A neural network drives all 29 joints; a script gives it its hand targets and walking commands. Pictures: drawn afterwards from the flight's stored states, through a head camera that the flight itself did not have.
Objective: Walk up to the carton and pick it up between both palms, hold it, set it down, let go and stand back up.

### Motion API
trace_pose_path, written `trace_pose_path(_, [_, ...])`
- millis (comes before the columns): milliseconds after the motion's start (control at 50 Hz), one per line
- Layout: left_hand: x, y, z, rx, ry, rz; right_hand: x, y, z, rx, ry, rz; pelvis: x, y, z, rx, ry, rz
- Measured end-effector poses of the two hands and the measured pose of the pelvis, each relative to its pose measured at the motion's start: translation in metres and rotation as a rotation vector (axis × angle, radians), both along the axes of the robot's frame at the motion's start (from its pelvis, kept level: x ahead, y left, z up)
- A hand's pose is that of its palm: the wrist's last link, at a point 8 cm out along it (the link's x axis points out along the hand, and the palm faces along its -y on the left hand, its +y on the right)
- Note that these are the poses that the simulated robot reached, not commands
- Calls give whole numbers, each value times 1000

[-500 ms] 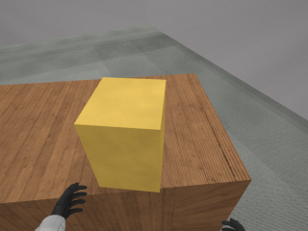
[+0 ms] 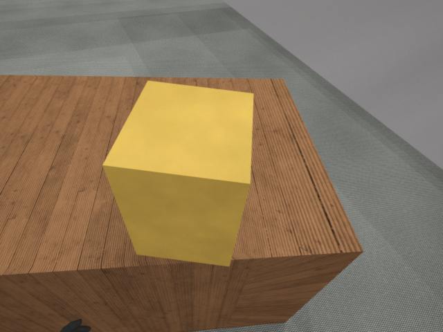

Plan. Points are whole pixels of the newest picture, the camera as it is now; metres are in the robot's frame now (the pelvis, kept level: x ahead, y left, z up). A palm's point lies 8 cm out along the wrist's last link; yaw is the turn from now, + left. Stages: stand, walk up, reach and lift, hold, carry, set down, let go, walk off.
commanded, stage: stand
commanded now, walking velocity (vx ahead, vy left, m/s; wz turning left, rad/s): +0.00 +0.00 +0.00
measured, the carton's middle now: (191, 179) +0.40 +0.07 +0.06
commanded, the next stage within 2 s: none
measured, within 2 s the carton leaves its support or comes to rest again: neither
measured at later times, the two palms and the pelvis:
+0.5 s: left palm out of the picture +0.11 +0.32 -0.11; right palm out of the picture +0.12 -0.25 -0.10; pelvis +0.02 +0.03 +0.00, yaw -1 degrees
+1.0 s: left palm out of the picture +0.08 +0.36 -0.12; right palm out of the picture +0.07 -0.23 -0.10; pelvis +0.02 +0.06 +0.01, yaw -2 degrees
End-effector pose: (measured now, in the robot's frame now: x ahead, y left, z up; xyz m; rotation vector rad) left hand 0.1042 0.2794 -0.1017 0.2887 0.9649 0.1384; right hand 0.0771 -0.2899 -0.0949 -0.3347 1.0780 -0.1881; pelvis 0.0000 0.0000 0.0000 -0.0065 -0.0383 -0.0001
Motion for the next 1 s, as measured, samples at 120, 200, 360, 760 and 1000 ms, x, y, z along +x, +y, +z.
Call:
trace_pose_path(120, [2, 4, -7, -9, 34, 9, 26, 15, 0, 13, -32, 11, 8, 6, 0, -3, -4, -3])
trace_pose_path(200, [5, 10, -7, -3, 45, 15, 41, 24, 0, 21, -57, 14, 13, 12, 1, -3, -9, -6])
trace_pose_path(360, [7, 30, -6, 25, 76, 32, 51, 34, 0, 20, -62, -7, 21, 23, 3, -2, -17, -14])
trace_pose_path(760, [-7, 64, -14, 54, 178, 49, 13, 49, -6, -5, 41, -92, 23, 52, 6, 4, -24, -29])
trace_pose_path(1000, [-22, 79, -16, 70, 217, 61, -3, 58, -7, -9, 61, -120, 18, 64, 6, 9, -23, -26])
